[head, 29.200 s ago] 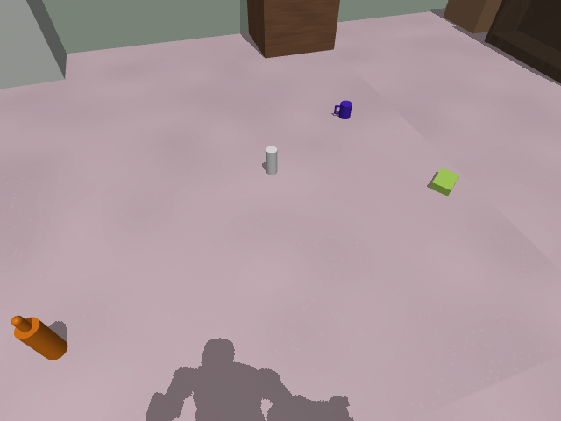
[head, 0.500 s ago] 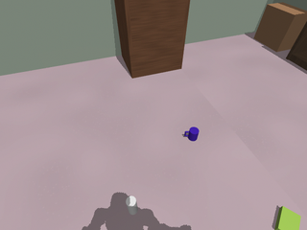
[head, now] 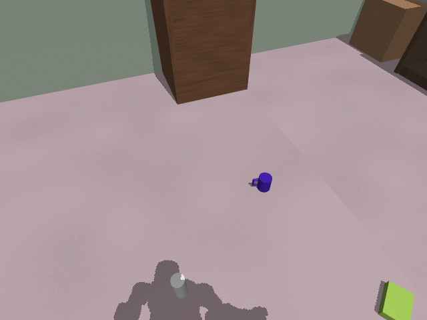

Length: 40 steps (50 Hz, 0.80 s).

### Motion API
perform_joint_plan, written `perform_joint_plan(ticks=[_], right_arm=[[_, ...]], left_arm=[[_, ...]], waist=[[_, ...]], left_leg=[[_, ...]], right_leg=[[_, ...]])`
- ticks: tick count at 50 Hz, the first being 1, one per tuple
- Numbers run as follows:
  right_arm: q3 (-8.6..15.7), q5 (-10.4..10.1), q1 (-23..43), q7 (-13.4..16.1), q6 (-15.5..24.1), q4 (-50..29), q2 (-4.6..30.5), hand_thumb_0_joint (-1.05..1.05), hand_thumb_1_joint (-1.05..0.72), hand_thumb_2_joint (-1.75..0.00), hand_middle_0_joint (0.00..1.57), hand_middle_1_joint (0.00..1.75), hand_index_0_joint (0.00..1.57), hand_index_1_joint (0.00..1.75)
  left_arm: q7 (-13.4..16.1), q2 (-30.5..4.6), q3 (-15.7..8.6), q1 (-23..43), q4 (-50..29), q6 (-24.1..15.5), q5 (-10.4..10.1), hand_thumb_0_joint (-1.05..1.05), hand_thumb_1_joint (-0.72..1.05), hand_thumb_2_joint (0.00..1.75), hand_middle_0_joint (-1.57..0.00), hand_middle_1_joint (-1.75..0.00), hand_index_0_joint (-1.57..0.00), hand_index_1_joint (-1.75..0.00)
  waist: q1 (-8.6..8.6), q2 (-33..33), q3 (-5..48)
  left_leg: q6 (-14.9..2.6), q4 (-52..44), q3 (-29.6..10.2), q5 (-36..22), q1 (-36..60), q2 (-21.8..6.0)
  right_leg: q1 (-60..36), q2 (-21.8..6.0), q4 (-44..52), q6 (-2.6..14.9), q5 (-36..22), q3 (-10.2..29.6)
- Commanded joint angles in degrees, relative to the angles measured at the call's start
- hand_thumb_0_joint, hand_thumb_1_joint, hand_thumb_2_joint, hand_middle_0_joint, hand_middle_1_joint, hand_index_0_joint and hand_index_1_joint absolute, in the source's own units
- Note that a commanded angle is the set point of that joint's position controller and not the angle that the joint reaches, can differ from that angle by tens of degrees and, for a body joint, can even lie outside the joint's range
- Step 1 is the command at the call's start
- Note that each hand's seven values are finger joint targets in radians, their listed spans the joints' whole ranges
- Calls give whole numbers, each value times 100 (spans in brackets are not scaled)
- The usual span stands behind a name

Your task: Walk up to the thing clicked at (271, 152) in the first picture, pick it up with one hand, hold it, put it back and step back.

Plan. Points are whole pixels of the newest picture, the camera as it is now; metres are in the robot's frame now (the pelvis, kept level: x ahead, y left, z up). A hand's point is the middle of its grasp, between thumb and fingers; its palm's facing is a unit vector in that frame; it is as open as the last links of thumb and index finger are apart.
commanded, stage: stand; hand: left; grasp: from the side
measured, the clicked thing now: (179, 285) +0.39 +0.18 -0.71
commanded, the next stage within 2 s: step back in 0.82 s
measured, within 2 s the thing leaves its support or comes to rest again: neither
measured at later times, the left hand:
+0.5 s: hand out of the picture +0.08 +0.24 -0.16, palm faces -0.02 -0.94 -0.34, open 7.4 cm
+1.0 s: hand out of the picture +0.08 +0.27 -0.16, palm faces -0.01 -0.93 -0.37, open 7.4 cm
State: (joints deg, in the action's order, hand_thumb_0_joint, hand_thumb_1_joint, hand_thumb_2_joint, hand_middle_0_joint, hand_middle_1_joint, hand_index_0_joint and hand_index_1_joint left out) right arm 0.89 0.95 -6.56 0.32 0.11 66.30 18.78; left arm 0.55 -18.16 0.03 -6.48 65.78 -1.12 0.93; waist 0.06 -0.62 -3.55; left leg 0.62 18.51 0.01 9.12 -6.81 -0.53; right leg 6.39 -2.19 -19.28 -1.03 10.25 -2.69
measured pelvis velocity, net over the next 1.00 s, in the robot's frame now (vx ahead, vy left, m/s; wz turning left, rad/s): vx -0.02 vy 0.00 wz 0.00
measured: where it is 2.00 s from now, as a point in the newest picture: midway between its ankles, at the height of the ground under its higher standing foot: outside the picture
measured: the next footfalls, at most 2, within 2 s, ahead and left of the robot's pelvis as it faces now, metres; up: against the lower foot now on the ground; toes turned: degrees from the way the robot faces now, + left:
right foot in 1.54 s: -0.09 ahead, -0.08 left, +0.00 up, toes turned -1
left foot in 1.86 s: -0.16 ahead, +0.17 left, +0.00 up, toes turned -3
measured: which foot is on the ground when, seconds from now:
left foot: down 0.00-1.00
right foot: down 0.00-1.00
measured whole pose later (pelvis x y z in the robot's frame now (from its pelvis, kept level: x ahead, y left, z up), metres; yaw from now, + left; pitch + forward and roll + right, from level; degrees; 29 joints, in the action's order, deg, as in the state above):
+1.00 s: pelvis -0.02 +0.00 -0.01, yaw +0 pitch -2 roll +0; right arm 2.7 -0.3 -4.2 -0.4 -2.4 59.3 22.3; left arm 0.2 -20.3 -3.3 -4.5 58.8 1.1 0.4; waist 0.6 -0.9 -8.7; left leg -1.5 39.4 -1.6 19.4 -17.8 0.4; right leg 13.4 -2.1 -28.1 -0.1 13.1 -2.5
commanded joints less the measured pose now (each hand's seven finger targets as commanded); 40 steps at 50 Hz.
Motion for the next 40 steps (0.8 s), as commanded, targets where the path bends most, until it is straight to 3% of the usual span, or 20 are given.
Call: perform_joint_plan(ticks=[1,3,6,9,16,20,24,31,37,40], right_arm=[[180,-1,164,67,124,-290,1158,0,-90,-90,20,30,20,30],[172,-3,211,67,125,-293,1143,0,-90,-90,20,30,20,30],[179,-3,235,62,107,-293,1138,0,-90,-90,20,30,20,30],[183,0,221,48,109,-312,1145,0,-90,-90,20,30,20,30],[176,-5,286,47,122,-323,1159,0,-90,-90,20,30,20,30],[179,-6,298,60,148,-344,1192,0,-90,-90,20,30,20,30],[171,-10,264,49,141,-340,1188,0,-90,-90,20,30,20,30],[167,-5,217,28,126,-315,1172,0,-90,-90,20,30,20,30],[166,-13,211,27,137,-314,1208,0,-90,-90,20,30,20,30],[159,-15,239,26,143,-343,1203,0,-90,-90,20,30,20,30]], left_arm=[[82,-1214,-227,188,-311,-86,-11,0,90,90,-20,-30,-20,-30],[83,-1213,-234,205,-325,-95,-13,0,90,90,-20,-30,-20,-30],[85,-1227,-236,230,-288,-83,-3,0,90,90,-20,-30,-20,-30],[82,-1228,-239,224,-317,-103,-2,0,90,90,-20,-30,-20,-30],[64,-1281,-264,297,-345,-99,4,0,90,90,-20,-30,-20,-30],[58,-1277,-275,331,-371,-87,-7,0,90,90,-20,-30,-20,-30],[46,-1260,-251,259,-361,-93,-9,0,90,90,-20,-30,-20,-30],[27,-1314,-254,242,-349,-60,-3,0,90,90,-20,-30,-20,-30],[15,-1308,-245,168,-352,-77,-8,0,90,90,-20,-30,-20,-30],[27,-1294,-235,179,-395,-88,-11,0,90,90,-20,-30,-20,-30]], waist=[[-16,95,516],[-35,41,619],[-16,162,411],[-6,116,535],[-11,40,425],[-7,-57,572],[-7,86,518],[4,71,267],[-11,88,343],[-7,41,464]], left_leg=[[-120,-264,-497,-843,78,-609],[-132,-214,-487,-1075,158,-643],[-105,-329,-506,-706,22,-622],[-114,-270,-478,-899,84,-627],[-96,-366,-499,-586,77,-646],[-98,-349,-485,-845,149,-689],[-110,-367,-484,-722,138,-678],[-89,-471,-512,-146,-67,-636],[-101,-424,-524,-293,21,-648],[-97,-367,-525,-607,81,-678]], right_leg=[[-180,-577,329,141,-815,550],[-282,-610,283,141,-1070,540],[-157,-580,406,130,-689,537],[-265,-603,390,125,-997,528],[-155,-591,472,152,-571,568],[-242,-595,378,178,-766,566],[-189,-582,425,170,-667,562],[17,-531,486,186,59,562],[27,-543,472,195,-102,593],[-65,-566,407,188,-464,576]])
